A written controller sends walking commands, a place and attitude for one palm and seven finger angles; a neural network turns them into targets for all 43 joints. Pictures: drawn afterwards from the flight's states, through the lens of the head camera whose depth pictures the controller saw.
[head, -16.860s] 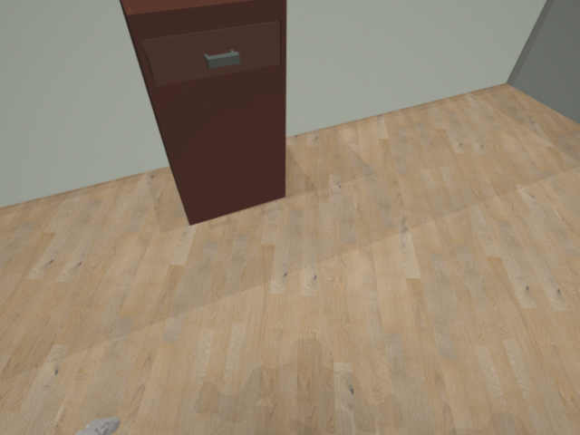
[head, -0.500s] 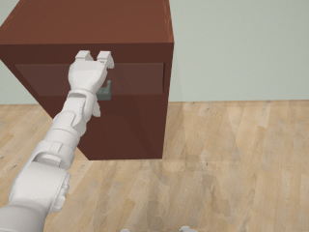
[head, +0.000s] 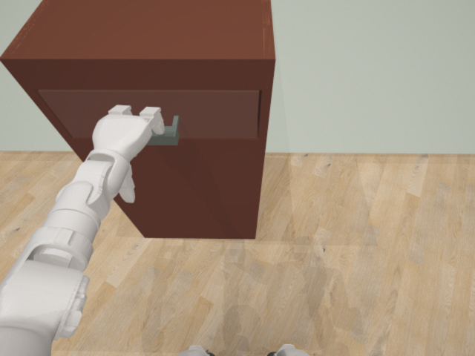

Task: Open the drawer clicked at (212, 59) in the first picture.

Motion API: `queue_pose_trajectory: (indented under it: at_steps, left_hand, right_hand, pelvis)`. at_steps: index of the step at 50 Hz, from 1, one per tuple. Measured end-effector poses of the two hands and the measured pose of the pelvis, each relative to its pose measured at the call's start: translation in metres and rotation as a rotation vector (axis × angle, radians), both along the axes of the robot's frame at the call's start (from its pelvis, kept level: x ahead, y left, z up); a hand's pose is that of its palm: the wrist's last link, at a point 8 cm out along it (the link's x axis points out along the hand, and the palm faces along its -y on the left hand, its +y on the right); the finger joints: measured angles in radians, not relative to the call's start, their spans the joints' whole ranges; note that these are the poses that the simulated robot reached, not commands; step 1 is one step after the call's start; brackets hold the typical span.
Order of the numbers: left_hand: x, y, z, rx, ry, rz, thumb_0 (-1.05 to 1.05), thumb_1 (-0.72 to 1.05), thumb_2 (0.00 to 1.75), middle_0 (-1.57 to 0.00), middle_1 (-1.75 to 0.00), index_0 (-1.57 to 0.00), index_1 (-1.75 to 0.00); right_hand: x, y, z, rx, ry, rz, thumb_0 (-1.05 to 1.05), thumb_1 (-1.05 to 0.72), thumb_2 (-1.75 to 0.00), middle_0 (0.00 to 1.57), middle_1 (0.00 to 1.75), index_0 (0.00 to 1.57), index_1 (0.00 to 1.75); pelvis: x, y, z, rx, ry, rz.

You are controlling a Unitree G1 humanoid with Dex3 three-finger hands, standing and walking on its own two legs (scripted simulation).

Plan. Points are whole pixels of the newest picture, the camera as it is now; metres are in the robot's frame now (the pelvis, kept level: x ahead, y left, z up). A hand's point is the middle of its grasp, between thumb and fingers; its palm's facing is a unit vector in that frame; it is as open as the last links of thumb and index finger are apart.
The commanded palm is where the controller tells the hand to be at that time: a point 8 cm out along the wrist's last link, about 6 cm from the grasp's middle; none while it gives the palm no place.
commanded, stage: move the hooked fingers above the handle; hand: left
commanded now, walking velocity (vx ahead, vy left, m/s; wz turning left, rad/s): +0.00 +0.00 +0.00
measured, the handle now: (154, 127) +0.55 +0.18 +0.00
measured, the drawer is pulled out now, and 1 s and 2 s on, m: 0.00 0.00 0.00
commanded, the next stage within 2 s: lift the fingers back up to retry in 0.50 s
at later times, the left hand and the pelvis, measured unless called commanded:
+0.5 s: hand (144, 146) +0.47 +0.17 +0.04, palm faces -0.19 -0.04 -0.98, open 13.8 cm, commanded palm +0.47 +0.18 +0.11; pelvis +0.01 +0.01 +0.01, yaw -2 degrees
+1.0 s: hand (136, 133) +0.49 +0.19 +0.06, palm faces -0.19 -0.04 -0.98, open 13.8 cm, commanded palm +0.48 +0.19 +0.12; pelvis +0.02 +0.01 +0.01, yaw -1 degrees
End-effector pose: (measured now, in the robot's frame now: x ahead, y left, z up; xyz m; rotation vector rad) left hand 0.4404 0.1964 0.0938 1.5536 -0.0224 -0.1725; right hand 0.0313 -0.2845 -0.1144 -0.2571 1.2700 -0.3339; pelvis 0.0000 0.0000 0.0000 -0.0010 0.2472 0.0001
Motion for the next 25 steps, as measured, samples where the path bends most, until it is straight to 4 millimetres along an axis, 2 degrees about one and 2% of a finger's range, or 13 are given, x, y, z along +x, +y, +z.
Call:
queue_pose_trajectory:
  at_steps: [4,8,10,13,16,19,25]
  left_hand:
    - [0.008,-0.009,0.013,-0.034,-0.147,-0.026,0.0,-0.49,0.3,-0.33,-1.2,-0.33,-1.21]
    - [0.031,-0.016,0.032,-0.029,-0.231,0.066,0.0,-0.49,0.3,-0.32,-1.2,-0.32,-1.21]
    - [0.043,-0.016,0.038,-0.012,-0.219,0.133,0.0,-0.49,0.3,-0.33,-1.21,-0.34,-1.22]
    - [0.046,-0.02,0.047,-0.002,-0.177,0.184,0.0,-0.49,0.3,-0.38,-1.24,-0.38,-1.31]
    - [0.045,-0.022,0.052,0.013,-0.103,0.205,0.0,-0.49,0.3,-0.37,-1.24,-0.36,-1.31]
    - [0.043,-0.019,0.046,0.023,-0.003,0.204,0.0,-0.49,0.3,-0.35,-1.23,-0.32,-1.28]
    - [0.02,-0.018,0.006,-0.025,0.099,0.052,0.0,-0.49,0.3,-0.33,-1.21,-0.31,-1.23]
  right_hand:
    - [-0.004,-0.002,-0.001,-0.004,0.04,0.008,0.0,-0.91,-0.9,0.21,0.3,0.2,0.3]
    - [-0.002,0.006,-0.004,0.029,0.032,-0.016,0.0,-0.91,-0.9,0.2,0.3,0.2,0.3]
    - [-0.001,0.013,-0.006,0.054,0.023,-0.034,0.0,-0.91,-0.9,0.2,0.3,0.2,0.3]
    - [0.001,0.026,-0.009,0.097,0.019,-0.042,0.0,-0.91,-0.9,0.2,0.3,0.2,0.3]
    - [0.005,0.036,-0.01,0.127,-0.001,-0.054,0.0,-0.91,-0.9,0.21,0.3,0.2,0.3]
    - [0.01,0.042,-0.007,0.134,-0.039,-0.064,0.0,-0.91,-0.9,0.21,0.3,0.21,0.3]
    - [0.014,0.038,-0.001,0.095,-0.071,-0.041,0.0,-0.9,-0.9,0.21,0.3,0.21,0.3]
  pelvis:
    - [0.002,0.003,-0.003,-0.006,0.016,0.017]
    - [0.006,0.007,-0.003,-0.009,0.023,0.009]
    - [0.008,0.008,-0.001,-0.008,0.025,-0.003]
    - [0.011,0.011,0.002,-0.005,0.017,-0.015]
    - [0.013,0.011,0.006,-0.002,-0.001,-0.027]
    - [0.012,0.011,0.007,0.0,-0.02,-0.034]
    - [0.009,0.012,0.005,0.0,-0.022,-0.034]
